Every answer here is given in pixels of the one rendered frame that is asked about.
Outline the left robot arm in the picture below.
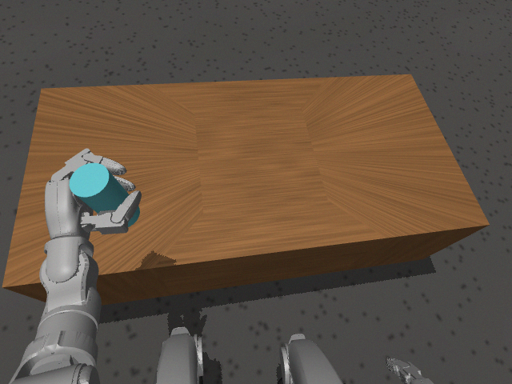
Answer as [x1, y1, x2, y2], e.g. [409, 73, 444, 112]
[9, 235, 102, 384]

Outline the right robot hand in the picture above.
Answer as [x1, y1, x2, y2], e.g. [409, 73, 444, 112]
[386, 358, 433, 384]

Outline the can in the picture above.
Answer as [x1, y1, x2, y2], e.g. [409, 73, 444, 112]
[70, 163, 140, 227]

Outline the left robot hand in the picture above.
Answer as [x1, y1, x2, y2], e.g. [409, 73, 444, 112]
[45, 149, 142, 241]

